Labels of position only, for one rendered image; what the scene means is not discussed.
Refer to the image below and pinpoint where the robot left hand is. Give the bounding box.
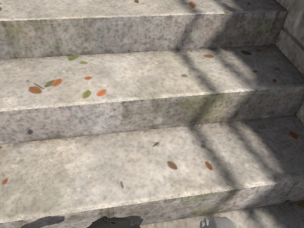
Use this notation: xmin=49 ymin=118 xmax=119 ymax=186
xmin=87 ymin=216 xmax=131 ymax=228

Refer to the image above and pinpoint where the robot right thigh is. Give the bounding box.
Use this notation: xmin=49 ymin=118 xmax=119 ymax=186
xmin=200 ymin=217 xmax=237 ymax=228

